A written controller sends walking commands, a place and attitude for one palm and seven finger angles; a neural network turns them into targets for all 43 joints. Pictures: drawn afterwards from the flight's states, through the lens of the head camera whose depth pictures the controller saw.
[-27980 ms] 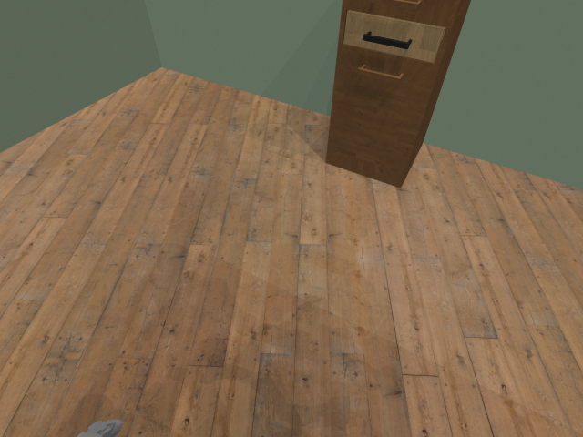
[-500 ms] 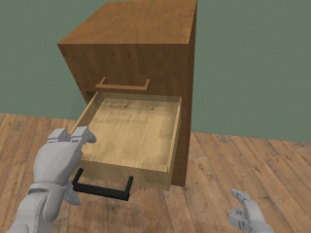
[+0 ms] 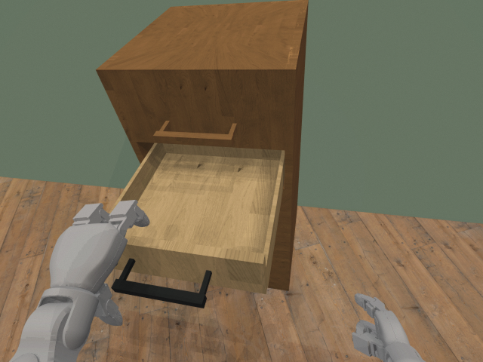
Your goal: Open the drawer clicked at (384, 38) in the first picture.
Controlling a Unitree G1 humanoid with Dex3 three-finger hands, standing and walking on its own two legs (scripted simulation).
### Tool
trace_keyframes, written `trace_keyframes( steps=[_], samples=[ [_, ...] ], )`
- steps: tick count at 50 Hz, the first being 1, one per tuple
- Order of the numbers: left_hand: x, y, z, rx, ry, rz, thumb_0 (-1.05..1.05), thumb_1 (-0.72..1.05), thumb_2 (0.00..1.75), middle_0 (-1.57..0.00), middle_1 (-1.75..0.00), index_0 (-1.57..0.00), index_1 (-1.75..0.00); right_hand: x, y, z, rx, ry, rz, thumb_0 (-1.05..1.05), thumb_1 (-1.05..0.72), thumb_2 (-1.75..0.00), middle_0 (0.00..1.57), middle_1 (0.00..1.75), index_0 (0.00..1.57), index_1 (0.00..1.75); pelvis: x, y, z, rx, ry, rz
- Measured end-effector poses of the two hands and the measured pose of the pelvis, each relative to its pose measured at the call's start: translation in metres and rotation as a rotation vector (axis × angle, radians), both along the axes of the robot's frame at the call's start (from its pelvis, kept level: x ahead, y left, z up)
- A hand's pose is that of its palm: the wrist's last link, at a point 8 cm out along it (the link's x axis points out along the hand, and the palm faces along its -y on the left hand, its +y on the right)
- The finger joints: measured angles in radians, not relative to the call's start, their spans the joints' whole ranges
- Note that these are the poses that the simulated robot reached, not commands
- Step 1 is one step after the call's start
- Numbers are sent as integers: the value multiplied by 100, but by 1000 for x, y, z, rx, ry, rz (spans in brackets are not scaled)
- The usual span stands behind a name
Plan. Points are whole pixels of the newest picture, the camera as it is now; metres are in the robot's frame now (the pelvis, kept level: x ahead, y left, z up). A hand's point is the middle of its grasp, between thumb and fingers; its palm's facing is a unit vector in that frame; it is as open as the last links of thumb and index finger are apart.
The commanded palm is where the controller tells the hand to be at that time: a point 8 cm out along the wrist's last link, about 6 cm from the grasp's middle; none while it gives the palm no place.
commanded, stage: draw the hand back to the body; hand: left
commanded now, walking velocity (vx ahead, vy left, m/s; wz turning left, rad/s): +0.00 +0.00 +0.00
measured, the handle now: (162, 281) +0.26 +0.22 -0.05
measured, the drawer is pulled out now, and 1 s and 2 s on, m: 0.30 0.30 0.30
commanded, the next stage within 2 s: step back with the hand held close in 1.24 s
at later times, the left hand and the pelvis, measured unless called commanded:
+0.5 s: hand (114, 255) +0.20 +0.20 +0.15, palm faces +0.35 -0.85 -0.40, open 13.1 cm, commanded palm +0.16 +0.25 +0.17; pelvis +0.02 -0.02 +0.00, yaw +2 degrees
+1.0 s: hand (85, 251) +0.20 +0.23 +0.17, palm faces +0.42 -0.80 -0.43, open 8.9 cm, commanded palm +0.14 +0.27 +0.18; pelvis +0.02 -0.01 +0.00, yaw +2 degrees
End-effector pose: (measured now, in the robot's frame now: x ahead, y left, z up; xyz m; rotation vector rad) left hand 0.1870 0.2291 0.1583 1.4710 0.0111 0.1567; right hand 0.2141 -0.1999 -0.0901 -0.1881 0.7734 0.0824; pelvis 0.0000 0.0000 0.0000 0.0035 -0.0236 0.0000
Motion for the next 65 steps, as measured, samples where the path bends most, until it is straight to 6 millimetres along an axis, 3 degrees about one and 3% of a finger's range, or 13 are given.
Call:
trace_keyframes(
  steps=[13,16,18,23,30,42,50,56,65],
  samples=[
    [-10,10,6,40,5,13,0,-49,30,-33,-120,-33,-120,-2,-11,-1,-28,4,-6,1,-91,-89,20,30,21,30,1,-5,0,0,3,2],
    [-13,13,4,-497,-89,28,-1,-48,31,-32,-119,-33,-119,-2,-12,5,-16,-65,-40,2,-91,-89,20,30,21,30,1,-7,0,-3,-21,17],
    [-16,11,-2,-743,-149,31,-1,-46,32,-32,-118,-32,-118,-4,-12,11,-22,-111,-57,2,-91,-89,20,30,20,30,4,-10,0,-4,-30,18],
    [-22,10,1,-976,-280,13,-1,-36,36,-31,-111,-31,-111,-12,-15,18,-57,-159,-45,1,-91,-89,20,30,20,30,13,-16,1,-11,-43,31],
    [-18,21,20,-969,-377,-8,-1,-16,45,-29,-98,-29,-98,-17,-22,12,-64,-140,-46,1,-91,-89,20,30,21,30,19,-18,2,-14,-40,37],
    [-21,28,19,-943,-334,16,0,24,62,-26,-72,-26,-71,-8,-31,12,-65,-147,-88,2,-91,-89,20,30,21,30,24,-17,3,-16,-17,27],
    [-32,37,28,-921,-387,33,0,52,74,-24,-54,-24,-53,-1,-23,17,-53,-178,-80,2,-91,-89,20,30,21,30,21,-14,3,-16,-26,34],
    [-36,40,23,-942,-389,49,1,72,83,-23,-41,-23,-41,-1,-15,18,-42,-183,-64,2,-91,-89,20,30,21,30,17,-12,4,-15,-29,37],
    [-42,42,24,-943,-389,52,1,86,89,-22,-32,-22,-32,-9,-9,17,-36,-178,-55,2,-91,-89,20,30,21,30,15,-8,4,-15,-35,40]
  ],
)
